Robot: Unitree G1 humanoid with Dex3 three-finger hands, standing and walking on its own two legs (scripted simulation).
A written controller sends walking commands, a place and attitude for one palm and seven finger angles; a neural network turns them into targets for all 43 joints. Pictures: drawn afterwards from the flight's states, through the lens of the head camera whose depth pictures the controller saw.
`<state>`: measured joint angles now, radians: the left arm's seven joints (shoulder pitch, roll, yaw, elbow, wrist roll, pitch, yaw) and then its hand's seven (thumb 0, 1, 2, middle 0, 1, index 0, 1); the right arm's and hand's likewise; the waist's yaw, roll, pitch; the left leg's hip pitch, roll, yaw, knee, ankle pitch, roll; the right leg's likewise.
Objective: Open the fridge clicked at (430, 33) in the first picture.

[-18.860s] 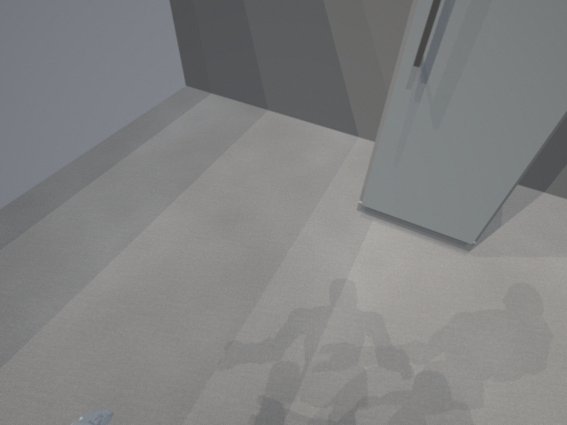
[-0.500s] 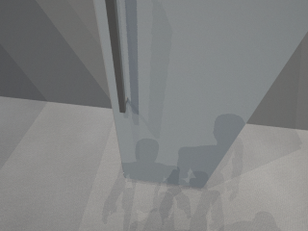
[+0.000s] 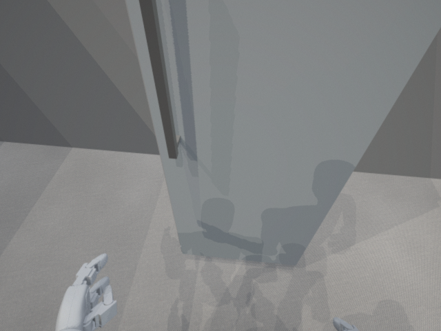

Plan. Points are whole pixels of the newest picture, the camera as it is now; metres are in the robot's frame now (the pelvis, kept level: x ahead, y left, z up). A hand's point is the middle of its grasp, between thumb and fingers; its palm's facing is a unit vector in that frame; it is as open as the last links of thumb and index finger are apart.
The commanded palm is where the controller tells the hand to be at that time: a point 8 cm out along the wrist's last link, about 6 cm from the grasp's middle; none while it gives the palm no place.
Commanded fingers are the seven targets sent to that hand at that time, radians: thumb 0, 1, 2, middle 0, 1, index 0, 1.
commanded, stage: raise the hand to about handle height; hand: left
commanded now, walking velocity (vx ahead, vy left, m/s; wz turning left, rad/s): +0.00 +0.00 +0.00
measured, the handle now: (160, 50) +0.50 +0.14 +0.26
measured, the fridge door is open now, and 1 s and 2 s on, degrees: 0 0 0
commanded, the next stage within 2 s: move the hooked fingers beside the handle in 1.94 s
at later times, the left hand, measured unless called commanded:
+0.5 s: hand (92, 293) +0.17 +0.21 +0.04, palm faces +0.01 -1.00 -0.09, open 10.1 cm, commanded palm +0.14 +0.27 +0.06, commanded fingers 0.00 0.11 0.56 -0.26 -0.81 -0.26 -0.81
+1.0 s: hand (43, 239) +0.21 +0.26 +0.13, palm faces +0.06 -0.99 -0.10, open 13.0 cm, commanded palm +0.18 +0.31 +0.15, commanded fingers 0.00 -0.48 0.31 -0.30 -1.18 -0.30 -1.18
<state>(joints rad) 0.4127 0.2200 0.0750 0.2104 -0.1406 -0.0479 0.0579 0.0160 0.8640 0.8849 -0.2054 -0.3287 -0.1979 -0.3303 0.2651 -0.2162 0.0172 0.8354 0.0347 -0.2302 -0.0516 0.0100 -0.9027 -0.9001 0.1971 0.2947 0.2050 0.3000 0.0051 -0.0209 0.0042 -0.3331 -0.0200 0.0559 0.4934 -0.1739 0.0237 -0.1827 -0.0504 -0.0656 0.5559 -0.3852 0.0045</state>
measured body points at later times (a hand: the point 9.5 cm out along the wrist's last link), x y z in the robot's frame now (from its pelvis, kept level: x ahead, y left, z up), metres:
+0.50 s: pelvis -0.03 -0.03 -0.05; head -0.01 -0.02 +0.40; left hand +0.16 +0.26 +0.05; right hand +0.16 -0.26 -0.11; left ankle +0.05 +0.11 -0.73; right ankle -0.06 -0.11 -0.73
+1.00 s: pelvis -0.02 +0.01 -0.01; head -0.03 +0.03 +0.44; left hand +0.20 +0.32 +0.14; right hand +0.17 -0.21 -0.06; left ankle +0.05 +0.11 -0.73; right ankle -0.06 -0.11 -0.73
